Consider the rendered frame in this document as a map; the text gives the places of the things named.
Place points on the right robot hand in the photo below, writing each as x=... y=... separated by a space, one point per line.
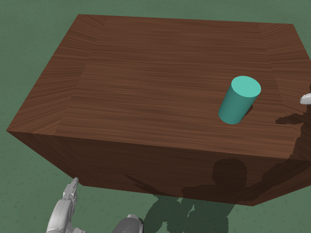
x=306 y=99

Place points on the can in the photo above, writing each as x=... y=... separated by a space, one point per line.
x=240 y=96

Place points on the left robot hand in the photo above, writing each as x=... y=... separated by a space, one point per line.
x=60 y=219

